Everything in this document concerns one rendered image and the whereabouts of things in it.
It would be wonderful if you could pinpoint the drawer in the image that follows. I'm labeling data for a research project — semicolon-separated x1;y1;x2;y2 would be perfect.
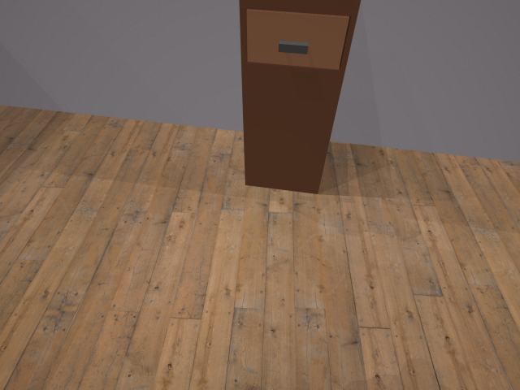
247;9;349;70

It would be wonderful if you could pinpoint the cabinet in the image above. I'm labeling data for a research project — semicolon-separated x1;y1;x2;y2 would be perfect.
239;0;361;194

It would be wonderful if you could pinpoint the handle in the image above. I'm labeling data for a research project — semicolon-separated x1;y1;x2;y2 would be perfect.
279;39;309;54

